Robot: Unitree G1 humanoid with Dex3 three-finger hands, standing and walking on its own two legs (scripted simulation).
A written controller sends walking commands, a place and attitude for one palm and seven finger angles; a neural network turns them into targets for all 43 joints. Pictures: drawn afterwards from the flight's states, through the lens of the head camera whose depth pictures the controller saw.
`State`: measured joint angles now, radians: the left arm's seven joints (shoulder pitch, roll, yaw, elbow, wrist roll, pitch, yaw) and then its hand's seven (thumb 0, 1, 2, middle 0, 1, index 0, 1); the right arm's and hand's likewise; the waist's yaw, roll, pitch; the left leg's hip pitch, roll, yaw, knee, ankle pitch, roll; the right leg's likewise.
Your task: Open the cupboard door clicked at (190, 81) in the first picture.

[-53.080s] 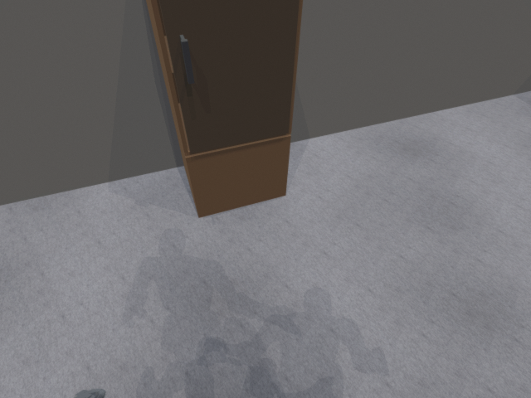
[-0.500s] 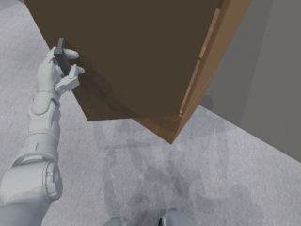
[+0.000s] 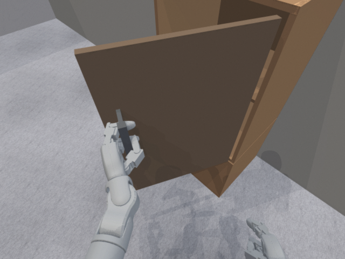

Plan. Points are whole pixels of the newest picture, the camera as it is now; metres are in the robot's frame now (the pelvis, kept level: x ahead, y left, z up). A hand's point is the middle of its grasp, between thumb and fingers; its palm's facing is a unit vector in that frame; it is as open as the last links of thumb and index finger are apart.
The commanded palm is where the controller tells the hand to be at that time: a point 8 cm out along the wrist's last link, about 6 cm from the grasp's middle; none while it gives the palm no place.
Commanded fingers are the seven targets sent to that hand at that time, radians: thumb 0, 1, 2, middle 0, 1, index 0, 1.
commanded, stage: pull the door open along its arc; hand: left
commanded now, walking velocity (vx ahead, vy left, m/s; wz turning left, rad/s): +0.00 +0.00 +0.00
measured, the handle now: (125, 135) +0.39 +0.14 +0.07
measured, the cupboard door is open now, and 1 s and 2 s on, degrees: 64 78 80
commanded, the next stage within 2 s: open thumb and fingers to let go in 0.32 s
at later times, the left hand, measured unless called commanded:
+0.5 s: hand (160, 184) +0.26 +0.04 +0.07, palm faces +0.30 -0.95 -0.02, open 5.8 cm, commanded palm +0.22 +0.09 +0.07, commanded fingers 0.00 0.55 0.75 -0.38 -1.31 -0.38 -1.31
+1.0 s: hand (156, 179) +0.27 +0.05 +0.07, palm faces +0.33 -0.94 -0.01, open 13.3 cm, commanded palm +0.23 +0.09 +0.07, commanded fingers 0.00 -0.50 0.30 -0.23 -0.80 -0.23 -0.80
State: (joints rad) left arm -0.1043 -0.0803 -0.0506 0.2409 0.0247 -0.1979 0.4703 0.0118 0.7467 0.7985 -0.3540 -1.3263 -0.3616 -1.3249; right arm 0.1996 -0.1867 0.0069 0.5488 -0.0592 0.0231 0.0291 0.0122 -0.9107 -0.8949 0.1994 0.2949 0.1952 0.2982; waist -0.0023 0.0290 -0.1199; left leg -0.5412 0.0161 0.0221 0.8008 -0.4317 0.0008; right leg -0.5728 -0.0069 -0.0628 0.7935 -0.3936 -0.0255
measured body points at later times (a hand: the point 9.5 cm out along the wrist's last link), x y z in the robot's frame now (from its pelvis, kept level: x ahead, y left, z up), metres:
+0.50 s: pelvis -0.01 -0.03 +0.00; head +0.01 -0.05 +0.45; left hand +0.24 +0.09 +0.08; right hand +0.18 -0.24 -0.10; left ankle -0.02 +0.12 -0.71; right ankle +0.00 -0.10 -0.71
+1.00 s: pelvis -0.02 -0.01 +0.00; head +0.00 -0.03 +0.45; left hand +0.25 +0.10 +0.08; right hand +0.16 -0.22 -0.10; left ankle -0.02 +0.12 -0.71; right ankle +0.00 -0.10 -0.71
